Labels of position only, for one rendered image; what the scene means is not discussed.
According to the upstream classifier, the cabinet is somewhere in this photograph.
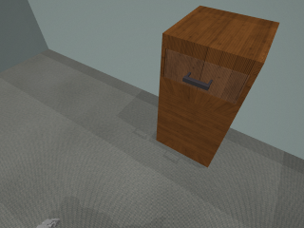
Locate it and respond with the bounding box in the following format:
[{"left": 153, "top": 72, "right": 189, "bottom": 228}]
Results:
[{"left": 156, "top": 6, "right": 279, "bottom": 168}]

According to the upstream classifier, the robot left hand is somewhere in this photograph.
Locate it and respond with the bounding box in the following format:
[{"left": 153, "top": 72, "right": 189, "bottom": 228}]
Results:
[{"left": 36, "top": 218, "right": 60, "bottom": 228}]

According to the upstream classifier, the drawer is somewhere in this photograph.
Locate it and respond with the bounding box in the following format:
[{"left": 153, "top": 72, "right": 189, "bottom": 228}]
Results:
[{"left": 163, "top": 48, "right": 250, "bottom": 104}]

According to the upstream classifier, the handle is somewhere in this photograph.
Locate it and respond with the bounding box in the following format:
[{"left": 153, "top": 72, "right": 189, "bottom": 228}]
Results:
[{"left": 182, "top": 71, "right": 213, "bottom": 90}]

